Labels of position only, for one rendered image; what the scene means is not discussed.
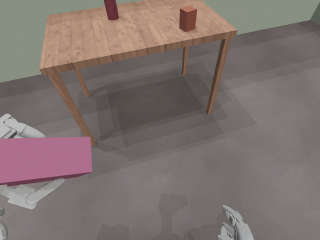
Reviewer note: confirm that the sponge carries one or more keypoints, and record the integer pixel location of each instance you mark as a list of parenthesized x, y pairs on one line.
[(34, 160)]

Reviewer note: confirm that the table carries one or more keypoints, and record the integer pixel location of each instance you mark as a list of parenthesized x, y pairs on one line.
[(85, 38)]

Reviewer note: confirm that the robot left hand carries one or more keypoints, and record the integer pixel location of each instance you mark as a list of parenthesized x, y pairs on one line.
[(23, 195)]

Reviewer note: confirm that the robot right hand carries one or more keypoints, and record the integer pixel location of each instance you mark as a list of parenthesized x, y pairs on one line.
[(241, 230)]

